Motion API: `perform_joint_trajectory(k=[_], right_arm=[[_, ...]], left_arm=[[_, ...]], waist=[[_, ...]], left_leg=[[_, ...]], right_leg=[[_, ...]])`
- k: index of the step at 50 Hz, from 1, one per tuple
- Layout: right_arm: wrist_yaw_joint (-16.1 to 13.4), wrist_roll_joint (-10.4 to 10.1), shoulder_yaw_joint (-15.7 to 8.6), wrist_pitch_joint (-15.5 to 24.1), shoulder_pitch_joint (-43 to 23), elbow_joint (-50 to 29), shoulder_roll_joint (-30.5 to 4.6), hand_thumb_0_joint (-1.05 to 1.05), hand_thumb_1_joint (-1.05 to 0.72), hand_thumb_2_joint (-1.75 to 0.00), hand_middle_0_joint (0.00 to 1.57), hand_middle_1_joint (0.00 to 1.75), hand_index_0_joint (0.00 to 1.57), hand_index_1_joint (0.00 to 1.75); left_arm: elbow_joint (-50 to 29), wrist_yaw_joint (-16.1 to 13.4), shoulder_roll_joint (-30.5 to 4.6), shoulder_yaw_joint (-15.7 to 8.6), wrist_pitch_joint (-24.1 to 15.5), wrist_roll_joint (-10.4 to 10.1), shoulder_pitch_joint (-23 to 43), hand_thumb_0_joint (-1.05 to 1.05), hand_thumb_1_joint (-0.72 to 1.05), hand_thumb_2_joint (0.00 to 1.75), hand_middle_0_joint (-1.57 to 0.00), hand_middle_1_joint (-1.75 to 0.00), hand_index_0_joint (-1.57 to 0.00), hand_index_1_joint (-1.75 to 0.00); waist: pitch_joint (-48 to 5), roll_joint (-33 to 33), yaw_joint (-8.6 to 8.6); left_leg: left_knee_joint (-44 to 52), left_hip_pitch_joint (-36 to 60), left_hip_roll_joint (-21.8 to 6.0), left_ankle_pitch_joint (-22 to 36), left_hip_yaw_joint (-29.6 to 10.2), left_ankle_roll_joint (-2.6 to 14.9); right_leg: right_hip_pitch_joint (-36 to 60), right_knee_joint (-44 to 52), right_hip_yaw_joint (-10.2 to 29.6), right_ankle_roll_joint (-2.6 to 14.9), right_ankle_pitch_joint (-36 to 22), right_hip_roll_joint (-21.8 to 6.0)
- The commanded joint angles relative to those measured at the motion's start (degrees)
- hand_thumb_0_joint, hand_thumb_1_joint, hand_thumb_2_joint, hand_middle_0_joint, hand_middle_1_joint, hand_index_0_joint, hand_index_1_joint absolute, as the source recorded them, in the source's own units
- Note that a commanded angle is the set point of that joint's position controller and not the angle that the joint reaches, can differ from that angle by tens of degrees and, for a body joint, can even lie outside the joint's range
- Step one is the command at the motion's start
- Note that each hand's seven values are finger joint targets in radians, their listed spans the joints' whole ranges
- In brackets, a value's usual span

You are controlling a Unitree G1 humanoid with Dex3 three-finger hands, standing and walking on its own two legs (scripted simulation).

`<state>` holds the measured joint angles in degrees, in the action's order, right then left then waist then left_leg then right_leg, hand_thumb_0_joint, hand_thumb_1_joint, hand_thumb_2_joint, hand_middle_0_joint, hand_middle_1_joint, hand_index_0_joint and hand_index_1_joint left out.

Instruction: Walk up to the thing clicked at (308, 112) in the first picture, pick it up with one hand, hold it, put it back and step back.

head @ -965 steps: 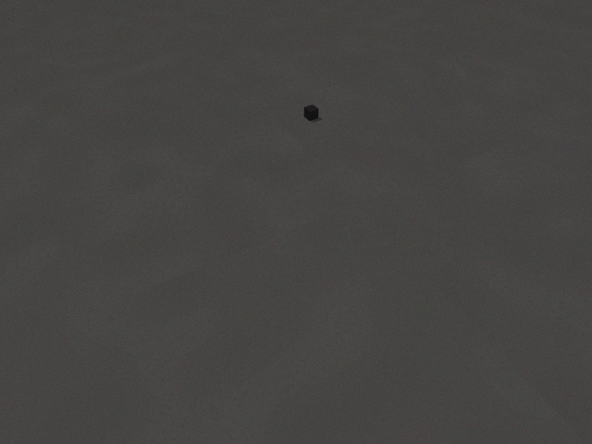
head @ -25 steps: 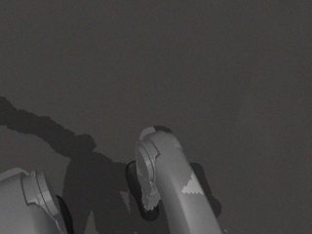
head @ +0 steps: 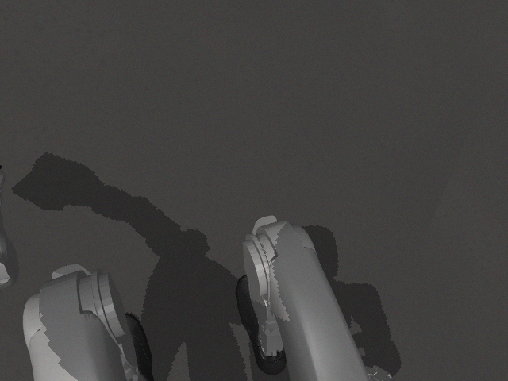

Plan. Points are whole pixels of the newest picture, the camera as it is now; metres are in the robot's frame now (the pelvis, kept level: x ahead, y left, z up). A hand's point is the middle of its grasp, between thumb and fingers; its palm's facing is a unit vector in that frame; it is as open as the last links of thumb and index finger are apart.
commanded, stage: lift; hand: left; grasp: from above
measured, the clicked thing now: out of the picture +0.48 +0.34 -0.18
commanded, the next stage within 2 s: hold in 1.58 s
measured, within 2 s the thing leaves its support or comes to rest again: neither
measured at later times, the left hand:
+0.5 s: hand out of the picture +0.41 +0.33 -0.02, palm faces -0.23 -0.32 -0.92, open 9.7 cm
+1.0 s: hand out of the picture +0.36 +0.31 +0.19, palm faces -0.26 -0.34 -0.90, open 9.7 cm
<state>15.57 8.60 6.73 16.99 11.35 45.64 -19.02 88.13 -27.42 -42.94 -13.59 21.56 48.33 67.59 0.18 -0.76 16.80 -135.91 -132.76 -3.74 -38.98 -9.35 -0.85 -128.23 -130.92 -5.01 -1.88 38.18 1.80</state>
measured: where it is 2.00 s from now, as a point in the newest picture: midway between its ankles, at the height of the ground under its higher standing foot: (206, 364)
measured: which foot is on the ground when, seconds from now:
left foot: down 0.00-1.00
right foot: down 0.00-1.00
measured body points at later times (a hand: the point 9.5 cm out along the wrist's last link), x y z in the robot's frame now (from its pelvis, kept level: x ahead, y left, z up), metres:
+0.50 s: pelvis -0.01 +0.00 +0.08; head +0.18 +0.03 +0.49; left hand +0.42 +0.34 +0.03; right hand +0.08 -0.27 -0.05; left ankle +0.07 +0.14 -0.31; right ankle +0.10 -0.12 -0.31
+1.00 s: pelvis +0.03 +0.00 +0.27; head +0.14 +0.02 +0.71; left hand +0.37 +0.32 +0.24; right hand +0.16 -0.25 +0.14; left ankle +0.07 +0.14 -0.31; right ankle +0.10 -0.12 -0.31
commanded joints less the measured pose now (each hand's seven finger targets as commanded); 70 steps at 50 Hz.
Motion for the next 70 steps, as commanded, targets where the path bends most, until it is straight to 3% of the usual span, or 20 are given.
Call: perform_joint_trajectory(k=[1,3,5,9,10,17,20,21,23,29,30,40,46,49,55,57,59,61,63,70], right_arm=[[-0.45,-1.33,-5.47,-0.85,14.03,0.94,-13.49,0.00,-0.92,-0.90,0.20,0.30,0.20,0.30],[-0.78,-1.91,-6.06,-1.72,14.03,1.03,-13.38,0.00,-0.92,-0.91,0.20,0.30,0.20,0.30],[-1.02,-2.60,-6.90,-2.54,13.70,1.43,-12.67,0.00,-0.92,-0.91,0.20,0.30,0.20,0.30],[-1.59,-4.07,-8.55,-4.20,13.83,0.95,-12.50,0.00,-0.92,-0.91,0.20,0.30,0.20,0.30],[-1.77,-4.28,-8.76,-4.50,13.49,1.07,-12.00,0.00,-0.92,-0.91,0.20,0.30,0.20,0.30],[-4.28,-5.15,-10.25,-5.29,11.40,0.12,-10.71,0.00,-0.92,-0.91,0.20,0.30,0.20,0.30],[-5.60,-5.89,-10.54,-5.65,10.07,-0.67,-10.16,0.00,-0.92,-0.91,0.20,0.30,0.20,0.30],[-6.16,-6.26,-10.57,-5.69,9.86,-0.69,-9.67,0.00,-0.92,-0.91,0.20,0.30,0.20,0.30],[-7.05,-6.69,-10.66,-5.99,8.88,-0.85,-9.75,0.00,-0.92,-0.91,0.20,0.30,0.20,0.30],[-10.85,-8.32,-10.21,-6.95,5.03,-2.99,-8.09,0.00,-0.92,-0.91,0.20,0.30,0.20,0.30],[-11.51,-8.66,-10.14,-7.00,4.87,-3.17,-7.85,0.00,-0.92,-0.91,0.20,0.30,0.20,0.30],[-16.61,-10.89,-9.12,-7.45,2.51,-2.44,-5.20,0.00,-0.91,-0.91,0.20,0.30,0.20,0.30],[-18.23,-11.53,-9.17,-7.22,2.51,-1.23,-4.35,0.00,-0.91,-0.91,0.20,0.30,0.20,0.30],[-18.70,-11.68,-9.13,-6.97,2.98,-0.82,-3.64,0.00,-0.91,-0.90,0.20,0.30,0.20,0.30],[-19.58,-11.29,-8.81,-6.88,3.77,-0.54,-3.26,0.00,-0.90,-0.90,0.20,0.30,0.20,0.30],[-19.65,-11.15,-8.49,-6.98,4.59,-0.41,-2.95,0.00,-0.90,-0.90,0.20,0.30,0.20,0.30],[-19.78,-11.20,-8.61,-7.19,5.15,-0.86,-3.06,0.00,-0.90,-0.90,0.20,0.30,0.20,0.30],[-19.58,-11.12,-8.37,-7.38,5.93,-0.56,-2.98,0.00,-0.90,-0.90,0.20,0.30,0.20,0.30],[-19.63,-11.03,-8.57,-7.48,5.83,-0.88,-2.98,0.00,-0.90,-0.90,0.20,0.30,0.20,0.30],[-19.05,-11.16,-8.66,-7.78,6.67,-1.27,-2.68,0.00,-0.89,-0.90,0.20,0.30,0.20,0.30]], left_arm=[[-11.21,-0.05,-12.40,2.23,0.46,0.52,17.29,0.00,0.51,0.58,-0.90,-0.69,-0.94,-0.65],[-11.42,1.43,-12.86,2.96,0.52,1.55,16.37,0.00,0.50,0.58,-0.91,-0.68,-0.94,-0.64],[-15.54,2.52,-11.89,2.75,-0.22,1.14,15.86,0.00,0.47,0.57,-0.89,-0.66,-0.92,-0.62],[-17.96,4.85,-9.94,3.65,-0.09,2.32,12.49,0.00,0.49,0.55,-0.90,-0.65,-0.93,-0.62],[-16.55,5.15,-7.68,4.48,0.06,1.92,11.41,0.00,0.49,0.55,-0.91,-0.64,-0.94,-0.61],[-21.53,6.00,-3.58,6.37,1.25,-0.50,6.81,0.00,0.48,0.55,-0.90,-0.66,-0.93,-0.63],[-26.25,6.21,-3.03,6.47,2.17,-1.90,6.19,0.00,0.50,0.54,-0.90,-0.67,-0.93,-0.63],[-26.93,6.28,-0.93,7.23,2.61,-2.20,4.81,0.00,0.48,0.57,-0.90,-0.67,-0.92,-0.63],[-29.12,7.05,-1.21,7.95,3.62,-1.84,3.66,0.00,0.49,0.62,-0.91,-0.69,-0.93,-0.67],[-36.76,8.20,2.92,10.93,6.57,-3.43,-2.61,0.00,0.53,0.62,-0.97,-0.63,-0.98,-0.62],[-38.21,8.23,2.40,10.76,7.12,-3.38,-4.43,0.00,0.54,0.61,-0.97,-0.64,-0.99,-0.62],[-43.62,8.57,8.10,15.29,11.15,-5.08,-9.10,0.00,0.53,0.66,-0.98,-0.64,-0.98,-0.64],[-39.34,9.01,10.87,16.80,11.61,-5.35,-14.46,0.00,0.48,0.67,-0.94,-0.65,-0.94,-0.65],[-38.46,8.47,14.68,18.49,11.81,-6.13,-14.96,0.00,0.48,0.67,-0.92,-0.68,-0.93,-0.67],[-37.44,7.50,14.68,18.72,11.64,-6.27,-14.02,0.00,0.50,0.67,-0.93,-0.68,-0.94,-0.67],[-35.72,7.32,17.20,19.74,11.56,-6.08,-15.58,0.00,0.53,0.65,-0.95,-0.68,-0.96,-0.66],[-37.02,6.82,15.78,18.92,11.43,-6.57,-14.99,0.00,0.56,0.68,-0.97,-0.70,-0.98,-0.68],[-35.65,6.62,16.96,19.34,11.94,-6.79,-16.58,0.00,0.56,0.65,-0.95,-0.71,-0.97,-0.68],[-37.14,6.19,15.63,18.50,11.81,-7.21,-15.07,0.00,0.57,0.67,-0.96,-0.70,-0.98,-0.68],[-35.20,6.64,18.39,19.88,11.72,-7.61,-16.66,0.00,0.59,0.58,-0.97,-0.64,-0.99,-0.62]], waist=[[-47.24,-20.97,-1.07],[-46.85,-18.35,-0.99],[-49.34,-18.94,-2.89],[-49.74,-17.83,-4.22],[-48.18,-16.76,-3.95],[-47.44,-11.14,-5.09],[-48.42,-9.86,-5.89],[-48.85,-10.45,-6.24],[-47.73,-9.82,-6.38],[-45.73,-9.71,-7.90],[-46.74,-9.45,-8.84],[-41.79,-7.09,-9.11],[-36.10,-5.49,-10.38],[-34.14,-4.85,-9.94],[-31.19,-5.17,-10.71],[-29.03,-4.36,-10.36],[-30.96,-3.72,-11.41],[-29.99,-2.80,-10.93],[-30.44,-4.13,-12.23],[-27.53,-0.71,-12.77]], left_leg=[[14.08,32.20,1.01,14.67,6.73,1.37],[14.20,30.51,1.21,13.24,7.08,1.89],[15.23,31.49,1.54,13.37,7.31,1.85],[18.09,34.92,1.79,13.98,7.14,1.82],[19.03,34.27,1.83,12.77,7.11,1.80],[24.91,36.41,2.43,6.35,7.39,2.15],[27.52,37.93,2.60,5.89,7.26,2.23],[28.66,39.98,2.51,6.83,7.32,2.02],[31.02,42.11,2.52,6.62,6.73,1.99],[40.12,48.26,2.74,2.20,5.88,1.54],[41.80,50.47,2.65,2.53,6.12,1.35],[54.43,65.22,2.58,8.45,8.10,1.50],[64.67,75.16,2.21,11.14,6.86,1.04],[68.14,79.36,2.33,14.29,7.83,1.08],[75.24,86.64,2.63,19.55,8.59,0.75],[77.55,88.74,2.85,21.64,8.78,0.81],[79.33,92.06,3.08,25.52,9.23,0.93],[81.03,93.80,3.33,27.99,9.48,1.10],[83.28,96.88,3.22,29.61,9.61,0.86],[88.87,101.30,3.58,32.86,10.03,1.23]], right_leg=[[26.21,14.26,-3.30,3.25,-16.30,2.14],[26.95,15.58,-2.66,3.06,-15.18,2.32],[26.75,15.63,-2.48,3.39,-14.52,1.82],[25.22,16.59,-2.59,3.76,-14.42,1.43],[24.65,17.12,-2.55,3.81,-13.37,1.40],[28.46,25.27,-0.76,3.39,-5.43,1.28],[31.10,28.47,-0.03,3.21,-4.91,1.07],[31.86,29.10,-0.06,3.29,-6.24,0.91],[32.18,30.72,-0.05,3.28,-6.31,0.76],[37.17,39.02,1.06,3.42,-1.62,1.01],[40.01,40.37,1.20,3.44,-1.88,1.05],[56.85,54.52,2.51,3.13,-8.38,0.89],[65.07,61.81,1.87,3.24,-11.17,0.81],[69.72,66.21,2.01,3.06,-14.22,0.95],[77.98,72.91,2.42,2.98,-18.70,0.67],[80.07,75.01,2.27,2.88,-20.93,0.65],[85.15,77.32,2.59,2.70,-24.78,0.66],[87.98,79.09,2.80,2.48,-28.01,0.41],[90.35,80.79,2.70,2.67,-28.94,0.44],[97.40,86.23,3.02,2.19,-33.36,0.07]])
